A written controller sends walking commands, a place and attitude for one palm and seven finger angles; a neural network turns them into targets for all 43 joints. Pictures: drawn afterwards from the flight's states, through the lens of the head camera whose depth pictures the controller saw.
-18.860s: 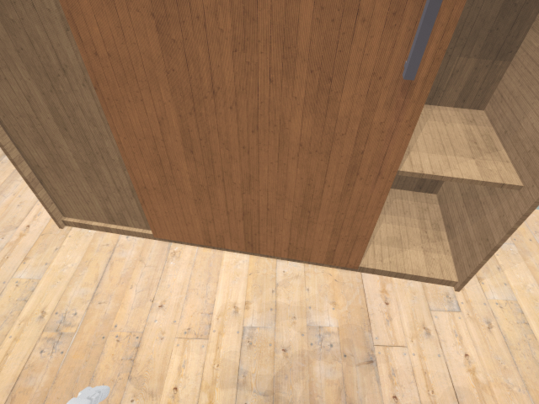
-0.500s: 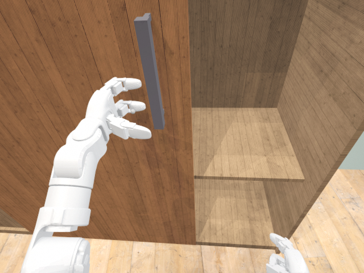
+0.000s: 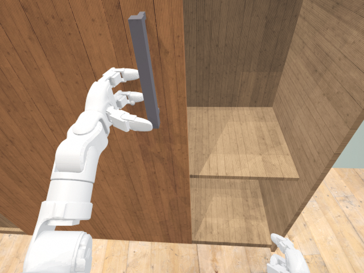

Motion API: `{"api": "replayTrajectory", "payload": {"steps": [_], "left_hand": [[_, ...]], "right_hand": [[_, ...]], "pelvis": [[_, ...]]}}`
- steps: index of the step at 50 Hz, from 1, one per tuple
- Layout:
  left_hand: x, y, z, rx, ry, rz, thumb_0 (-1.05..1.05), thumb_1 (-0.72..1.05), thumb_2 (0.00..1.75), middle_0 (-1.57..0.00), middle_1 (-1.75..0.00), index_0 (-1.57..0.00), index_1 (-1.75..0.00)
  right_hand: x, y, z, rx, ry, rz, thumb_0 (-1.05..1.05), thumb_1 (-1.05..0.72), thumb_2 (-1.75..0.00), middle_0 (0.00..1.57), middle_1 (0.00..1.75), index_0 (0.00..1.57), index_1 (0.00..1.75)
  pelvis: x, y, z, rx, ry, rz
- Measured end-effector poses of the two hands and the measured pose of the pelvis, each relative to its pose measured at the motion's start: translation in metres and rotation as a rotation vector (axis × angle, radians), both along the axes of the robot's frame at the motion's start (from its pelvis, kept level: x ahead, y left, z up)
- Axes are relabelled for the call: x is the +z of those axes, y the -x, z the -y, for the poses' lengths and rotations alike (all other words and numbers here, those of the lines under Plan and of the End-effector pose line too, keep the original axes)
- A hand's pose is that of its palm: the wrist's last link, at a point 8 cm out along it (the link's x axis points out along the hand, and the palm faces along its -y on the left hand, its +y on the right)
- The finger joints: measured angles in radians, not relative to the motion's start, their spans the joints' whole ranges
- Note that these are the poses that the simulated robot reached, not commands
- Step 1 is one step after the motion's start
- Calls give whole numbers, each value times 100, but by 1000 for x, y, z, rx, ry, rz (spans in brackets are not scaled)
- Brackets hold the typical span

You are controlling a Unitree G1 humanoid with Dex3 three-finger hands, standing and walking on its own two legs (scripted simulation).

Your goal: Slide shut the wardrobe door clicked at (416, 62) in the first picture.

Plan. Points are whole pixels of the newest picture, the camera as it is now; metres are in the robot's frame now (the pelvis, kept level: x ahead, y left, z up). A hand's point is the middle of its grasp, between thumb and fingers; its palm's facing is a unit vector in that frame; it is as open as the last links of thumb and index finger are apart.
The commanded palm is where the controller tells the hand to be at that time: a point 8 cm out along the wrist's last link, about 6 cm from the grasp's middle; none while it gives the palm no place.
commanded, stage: slide the fingers in behind the handle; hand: left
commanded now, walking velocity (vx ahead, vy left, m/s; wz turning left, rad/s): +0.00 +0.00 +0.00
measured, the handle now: (149, 76) +0.43 +0.09 +0.26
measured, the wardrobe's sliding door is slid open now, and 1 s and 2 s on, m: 0.41 0.41 0.41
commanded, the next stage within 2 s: grip the handle and tug to test in 1.60 s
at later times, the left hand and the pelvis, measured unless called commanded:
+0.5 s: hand (133, 95) +0.37 +0.11 +0.25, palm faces -0.01 -1.00 -0.02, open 14.1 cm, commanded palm +0.36 +0.16 +0.25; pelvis +0.01 +0.01 +0.00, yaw +0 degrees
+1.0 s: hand (147, 92) +0.38 +0.08 +0.25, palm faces -0.05 -1.00 -0.01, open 14.1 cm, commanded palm +0.35 +0.14 +0.25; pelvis +0.01 +0.01 +0.00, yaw +0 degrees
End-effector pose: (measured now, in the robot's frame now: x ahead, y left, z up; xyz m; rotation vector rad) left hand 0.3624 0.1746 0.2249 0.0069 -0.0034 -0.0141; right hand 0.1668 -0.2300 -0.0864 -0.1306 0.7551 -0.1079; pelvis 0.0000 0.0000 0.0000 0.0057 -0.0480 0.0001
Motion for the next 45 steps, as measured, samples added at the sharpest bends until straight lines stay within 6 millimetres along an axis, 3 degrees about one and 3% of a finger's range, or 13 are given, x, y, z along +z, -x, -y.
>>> {"api": "replayTrajectory", "payload": {"steps": [2,6,10,12,16,19,24,29,34,45], "left_hand": [[6,1,3,-1,0,55,-2,-50,30,-33,-122,-31,-121],[37,1,5,2,-12,180,-2,-50,30,-32,-121,-30,-121],[52,-2,6,-4,-11,167,-2,-50,30,-32,-122,-30,-120],[47,-2,5,-10,1,116,-1,-50,30,-33,-123,-30,-120],[15,0,3,-9,6,-2,-1,-50,30,-32,-123,-30,-120],[2,8,7,-9,-3,9,-1,-50,30,-32,-122,-29,-120],[21,17,12,-4,-9,144,-2,-50,30,-31,-121,-28,-120],[39,7,13,-3,-15,134,-2,-50,30,-31,-121,-28,-120],[33,-5,23,-25,-2,61,-1,-50,30,-31,-122,-29,-120],[23,8,34,-46,-1,96,-1,-50,30,-31,-122,-28,-120]], "right_hand": [[1,1,0,-3,4,10,1,-91,-90,20,30,20,30],[2,-1,-3,-3,0,22,1,-91,-90,20,30,20,30],[-1,-4,-7,2,-18,15,1,-91,-90,20,30,20,30],[-1,-6,-9,6,-25,8,1,-90,-90,20,30,20,30],[0,-10,-10,12,-29,9,1,-90,-90,20,30,20,30],[4,-14,-11,19,-22,29,1,-90,-90,20,30,20,30],[9,-23,-16,43,-9,58,1,-91,-90,20,30,20,30],[11,-29,-21,53,-9,54,1,-90,-90,20,30,20,30],[9,-28,-24,47,-21,41,1,-90,-90,20,30,20,30],[3,-16,-26,43,-35,0,1,-90,-90,20,30,20,30]], "pelvis": [[0,0,0,-4,-1,5],[0,-3,0,-8,0,13],[1,-7,-2,-5,2,10],[1,-8,-3,-4,3,6],[1,-8,-4,-5,3,4],[1,-6,-5,-7,1,9],[0,-7,-5,-3,0,18],[0,-7,-7,9,4,23],[1,-7,-10,8,5,13],[1,-9,-11,-1,3,21]]}}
